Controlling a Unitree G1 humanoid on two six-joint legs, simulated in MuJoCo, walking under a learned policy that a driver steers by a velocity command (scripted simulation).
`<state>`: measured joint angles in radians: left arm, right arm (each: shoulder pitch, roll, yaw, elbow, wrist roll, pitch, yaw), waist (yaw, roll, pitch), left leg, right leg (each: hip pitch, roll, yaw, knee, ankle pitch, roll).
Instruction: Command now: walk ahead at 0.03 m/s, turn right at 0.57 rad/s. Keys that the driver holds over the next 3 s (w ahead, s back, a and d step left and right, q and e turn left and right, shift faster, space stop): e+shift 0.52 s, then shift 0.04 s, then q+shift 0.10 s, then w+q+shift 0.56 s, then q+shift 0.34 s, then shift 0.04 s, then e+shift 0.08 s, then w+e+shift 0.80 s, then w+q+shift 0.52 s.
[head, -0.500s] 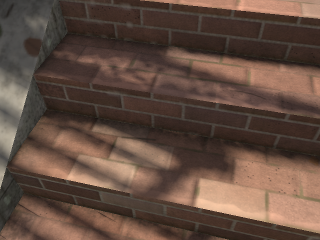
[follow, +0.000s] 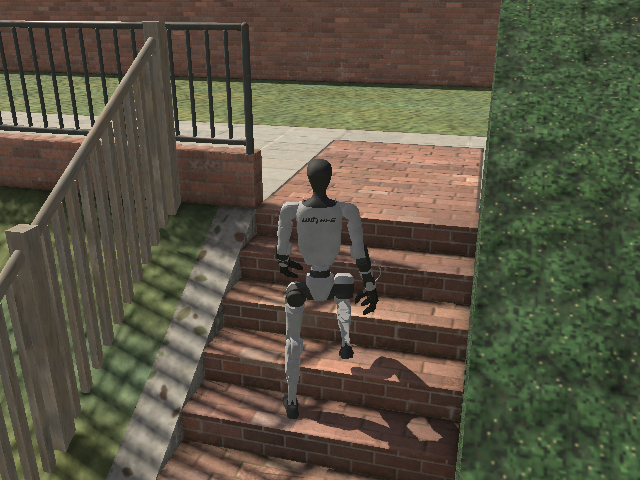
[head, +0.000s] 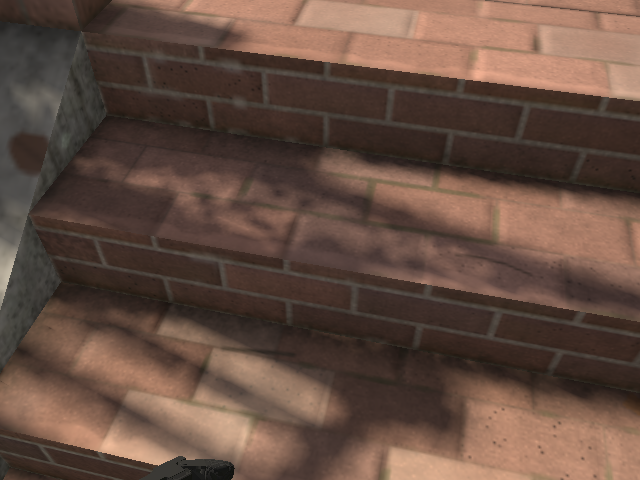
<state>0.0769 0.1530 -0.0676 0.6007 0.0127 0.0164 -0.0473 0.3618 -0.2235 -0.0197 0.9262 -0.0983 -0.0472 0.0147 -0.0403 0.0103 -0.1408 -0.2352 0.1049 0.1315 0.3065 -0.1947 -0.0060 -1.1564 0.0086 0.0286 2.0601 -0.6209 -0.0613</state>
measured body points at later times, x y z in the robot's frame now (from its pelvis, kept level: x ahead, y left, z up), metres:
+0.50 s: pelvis +0.09 -0.06 +0.16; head +0.09 -0.06 +0.61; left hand +0.29 +0.12 +0.05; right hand +0.25 -0.36 +0.12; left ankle +0.17 +0.07 -0.41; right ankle +0.08 -0.17 -0.57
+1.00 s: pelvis +0.19 -0.09 +0.17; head +0.21 -0.06 +0.62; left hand +0.48 -0.03 +0.09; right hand +0.02 -0.25 +0.05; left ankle +0.18 +0.04 -0.57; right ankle +0.16 -0.22 -0.37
